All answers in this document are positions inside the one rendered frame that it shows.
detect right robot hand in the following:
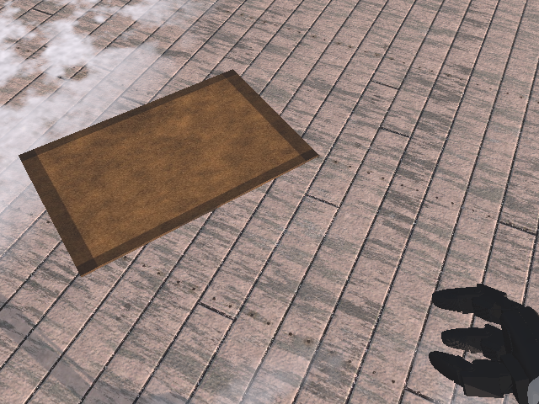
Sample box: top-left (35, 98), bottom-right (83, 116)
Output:
top-left (429, 284), bottom-right (539, 404)

